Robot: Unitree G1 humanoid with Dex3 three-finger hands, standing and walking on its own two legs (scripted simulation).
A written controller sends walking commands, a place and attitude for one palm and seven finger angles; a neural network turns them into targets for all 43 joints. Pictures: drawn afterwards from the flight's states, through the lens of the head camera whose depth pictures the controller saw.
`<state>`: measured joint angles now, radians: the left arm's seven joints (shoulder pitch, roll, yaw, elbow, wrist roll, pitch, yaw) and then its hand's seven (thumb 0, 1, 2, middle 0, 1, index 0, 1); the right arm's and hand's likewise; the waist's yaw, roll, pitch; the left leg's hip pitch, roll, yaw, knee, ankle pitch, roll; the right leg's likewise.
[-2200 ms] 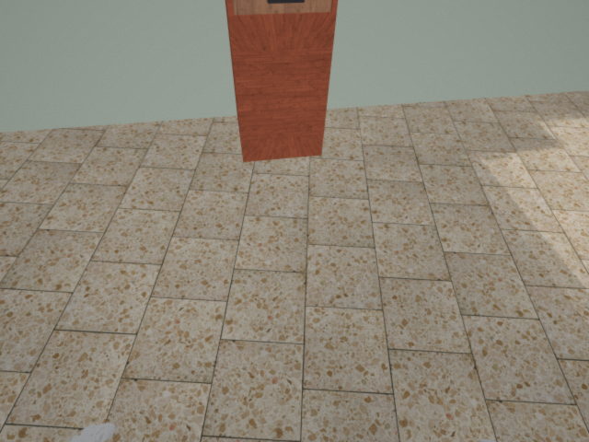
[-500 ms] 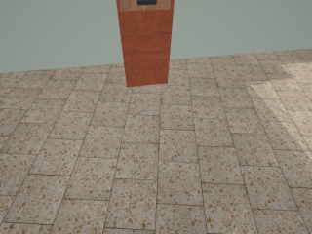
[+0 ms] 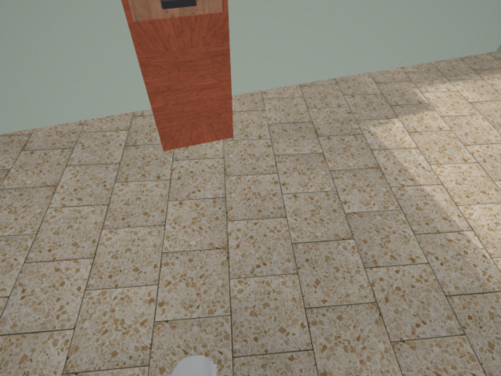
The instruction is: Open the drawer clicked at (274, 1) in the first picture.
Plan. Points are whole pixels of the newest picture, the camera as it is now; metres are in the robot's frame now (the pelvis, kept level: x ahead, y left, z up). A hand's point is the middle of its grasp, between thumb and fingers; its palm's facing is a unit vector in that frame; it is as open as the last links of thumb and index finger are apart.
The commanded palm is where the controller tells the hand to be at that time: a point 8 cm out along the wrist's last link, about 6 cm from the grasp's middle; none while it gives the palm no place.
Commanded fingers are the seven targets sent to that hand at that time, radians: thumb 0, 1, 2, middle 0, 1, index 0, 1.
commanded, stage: walk to a spot facing it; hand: left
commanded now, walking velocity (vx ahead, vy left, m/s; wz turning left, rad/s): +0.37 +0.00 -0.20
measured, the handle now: (177, 0) +1.42 +0.41 +0.03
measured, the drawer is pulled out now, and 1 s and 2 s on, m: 0.00 0.00 0.00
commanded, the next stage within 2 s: turn to face it in 1.46 s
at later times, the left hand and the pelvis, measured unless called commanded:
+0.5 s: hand (149, 290) +0.30 +0.25 -0.17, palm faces -0.10 -0.98 -0.17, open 7.4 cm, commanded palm none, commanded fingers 0.00 0.90 0.90 -0.20 -0.30 -0.20 -0.30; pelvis +0.22 +0.07 +0.01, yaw -10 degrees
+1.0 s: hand (222, 200) +0.55 +0.12 -0.16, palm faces -0.22 -0.95 -0.23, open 7.1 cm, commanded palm none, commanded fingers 0.00 0.90 0.90 -0.20 -0.30 -0.20 -0.30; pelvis +0.42 -0.04 +0.00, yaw -15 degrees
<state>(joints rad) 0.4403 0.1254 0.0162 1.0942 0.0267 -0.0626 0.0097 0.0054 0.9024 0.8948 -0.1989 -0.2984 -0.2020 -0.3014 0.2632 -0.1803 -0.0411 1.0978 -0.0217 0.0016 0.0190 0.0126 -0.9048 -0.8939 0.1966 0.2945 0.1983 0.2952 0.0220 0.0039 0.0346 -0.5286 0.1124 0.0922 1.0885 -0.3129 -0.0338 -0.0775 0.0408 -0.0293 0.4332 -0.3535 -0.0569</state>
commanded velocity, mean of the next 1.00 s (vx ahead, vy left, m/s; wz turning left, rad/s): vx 0.37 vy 0.00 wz -0.20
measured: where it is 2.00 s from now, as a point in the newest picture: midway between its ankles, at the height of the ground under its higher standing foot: (282, 251)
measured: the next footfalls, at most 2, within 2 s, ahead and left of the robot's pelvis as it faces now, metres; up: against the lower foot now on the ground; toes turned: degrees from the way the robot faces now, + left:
left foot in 0.22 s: +0.26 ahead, +0.14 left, +0.00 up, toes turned +4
right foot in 0.82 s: +0.47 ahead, -0.11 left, +0.00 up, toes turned -23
